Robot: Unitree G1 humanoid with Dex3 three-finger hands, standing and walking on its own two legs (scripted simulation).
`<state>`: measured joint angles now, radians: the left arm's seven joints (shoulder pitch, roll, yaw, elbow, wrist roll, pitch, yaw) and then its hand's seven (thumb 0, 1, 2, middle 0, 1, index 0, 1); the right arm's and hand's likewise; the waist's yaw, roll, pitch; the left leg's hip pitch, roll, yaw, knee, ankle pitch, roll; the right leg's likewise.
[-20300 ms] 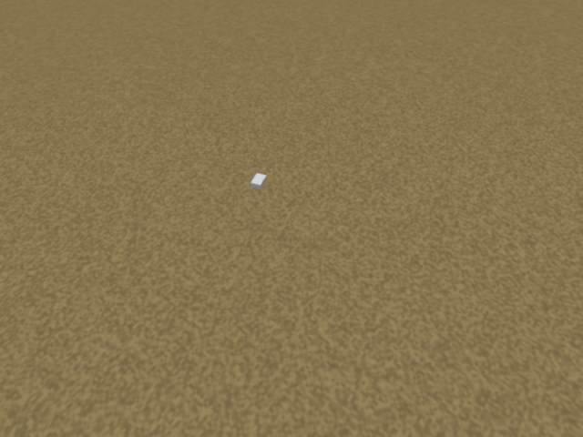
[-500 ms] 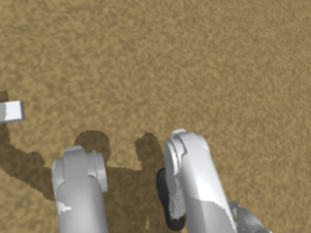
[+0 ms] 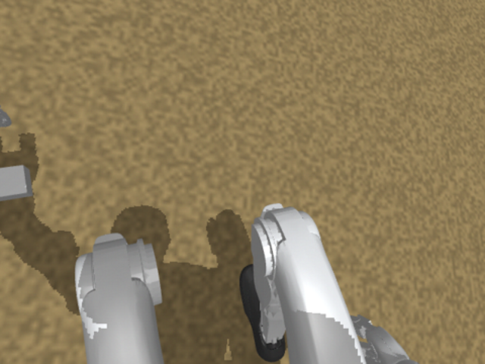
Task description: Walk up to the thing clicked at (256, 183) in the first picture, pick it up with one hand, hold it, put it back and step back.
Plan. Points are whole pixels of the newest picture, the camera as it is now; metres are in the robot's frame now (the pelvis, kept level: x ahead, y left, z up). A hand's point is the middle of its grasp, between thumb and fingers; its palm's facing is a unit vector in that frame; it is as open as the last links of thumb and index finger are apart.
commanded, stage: approach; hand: left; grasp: from above
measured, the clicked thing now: (3, 184) +0.43 +0.36 -0.30
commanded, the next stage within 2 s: close in in 0.24 s
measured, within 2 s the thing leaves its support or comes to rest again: neither
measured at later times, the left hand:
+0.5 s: hand out of the picture +0.41 +0.36 -0.20, palm faces -0.48 -0.15 -0.86, open 13.0 cm
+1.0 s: hand (1, 180) +0.43 +0.35 -0.24, palm faces -0.43 -0.12 -0.89, open 13.6 cm
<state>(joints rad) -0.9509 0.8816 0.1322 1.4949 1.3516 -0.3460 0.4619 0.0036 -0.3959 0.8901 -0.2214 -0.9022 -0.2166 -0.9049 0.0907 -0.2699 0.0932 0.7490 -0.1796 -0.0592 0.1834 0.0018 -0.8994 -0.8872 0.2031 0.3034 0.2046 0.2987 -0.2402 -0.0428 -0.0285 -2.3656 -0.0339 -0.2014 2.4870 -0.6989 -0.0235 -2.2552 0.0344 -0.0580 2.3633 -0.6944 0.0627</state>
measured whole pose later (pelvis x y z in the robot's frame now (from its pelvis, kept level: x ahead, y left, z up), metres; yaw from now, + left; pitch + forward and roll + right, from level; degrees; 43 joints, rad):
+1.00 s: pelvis +0.00 +0.01 -0.02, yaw -4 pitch +28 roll -14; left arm -0.97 1.03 0.19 1.73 1.38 -0.31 0.62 0.00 -0.41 0.90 -0.21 -0.84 -0.19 -0.85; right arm 0.07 -0.31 0.22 0.71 -0.26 -0.16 0.23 0.00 -0.89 -0.89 0.20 0.30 0.20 0.30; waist -0.33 -0.11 0.09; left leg -2.37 -0.02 -0.25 2.58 -0.72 0.00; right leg -2.25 0.07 -0.09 2.41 -0.68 0.07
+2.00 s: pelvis +0.00 +0.01 -0.02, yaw -5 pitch +25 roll -16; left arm -0.95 1.07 0.16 1.73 1.33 -0.34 0.65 0.00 -0.48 0.96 -0.11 -0.95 -0.10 -0.96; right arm 0.04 -0.34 0.28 0.70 -0.29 -0.22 0.26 0.00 -0.89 -0.89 0.20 0.30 0.20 0.30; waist -0.32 -0.15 0.15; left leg -2.34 0.00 -0.28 2.62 -0.75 0.00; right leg -2.22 0.08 -0.12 2.41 -0.68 0.07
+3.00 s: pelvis +0.00 +0.01 -0.02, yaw -6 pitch +25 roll -16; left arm -0.93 1.10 0.17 1.71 1.31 -0.36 0.61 0.00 0.10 0.49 -0.51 -0.64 -0.54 -0.60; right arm 0.04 -0.35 0.29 0.68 -0.29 -0.22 0.27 0.00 -0.89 -0.89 0.20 0.30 0.20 0.30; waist -0.31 -0.16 0.17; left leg -2.34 0.00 -0.29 2.62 -0.74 0.00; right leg -2.21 0.07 -0.13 2.41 -0.67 0.07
